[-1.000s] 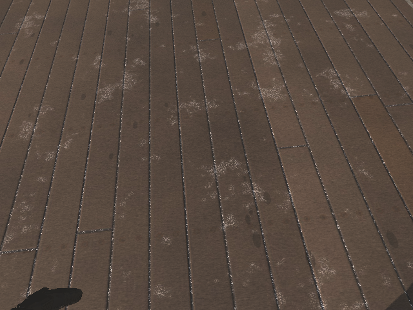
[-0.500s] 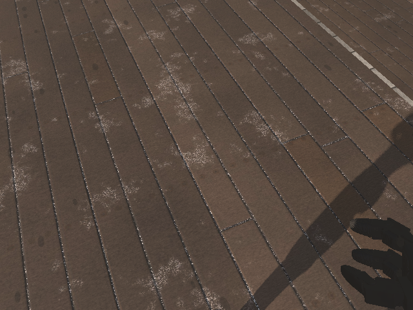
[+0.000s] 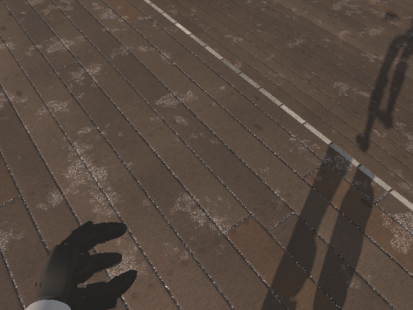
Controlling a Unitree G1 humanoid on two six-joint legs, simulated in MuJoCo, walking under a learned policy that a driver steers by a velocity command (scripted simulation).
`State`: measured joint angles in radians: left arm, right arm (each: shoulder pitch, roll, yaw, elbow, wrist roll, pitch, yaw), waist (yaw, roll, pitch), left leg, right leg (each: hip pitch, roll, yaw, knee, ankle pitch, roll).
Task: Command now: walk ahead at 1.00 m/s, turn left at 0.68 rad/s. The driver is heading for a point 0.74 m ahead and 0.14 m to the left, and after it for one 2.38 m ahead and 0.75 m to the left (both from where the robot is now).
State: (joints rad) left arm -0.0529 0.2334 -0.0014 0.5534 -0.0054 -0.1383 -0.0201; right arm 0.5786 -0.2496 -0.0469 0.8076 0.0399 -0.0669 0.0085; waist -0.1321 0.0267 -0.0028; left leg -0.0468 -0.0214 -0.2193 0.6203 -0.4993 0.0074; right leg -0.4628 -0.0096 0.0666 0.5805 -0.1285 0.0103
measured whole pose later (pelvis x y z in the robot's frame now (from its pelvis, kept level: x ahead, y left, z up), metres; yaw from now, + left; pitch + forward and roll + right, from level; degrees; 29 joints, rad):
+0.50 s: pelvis +0.39 +0.09 -0.03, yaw +26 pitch -1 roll -1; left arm 0.30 0.29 0.03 0.79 -0.03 -0.11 -0.01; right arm 0.18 -0.33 -0.06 0.63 0.02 -0.03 0.05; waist 0.02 0.00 0.08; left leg -0.54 -0.08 0.11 0.79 -0.25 0.16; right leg -0.10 -0.05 0.01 1.31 -0.41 -0.01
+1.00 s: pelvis +0.76 +0.19 -0.01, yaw +10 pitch +0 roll +0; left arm 0.22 0.32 0.06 0.67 0.00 -0.04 -0.04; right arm 0.14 -0.29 -0.02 0.66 -0.01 -0.06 -0.01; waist 0.03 -0.01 0.11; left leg -0.36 -0.09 -0.10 1.42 -0.47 -0.03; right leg -0.51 0.18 0.00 0.57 -0.03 -0.16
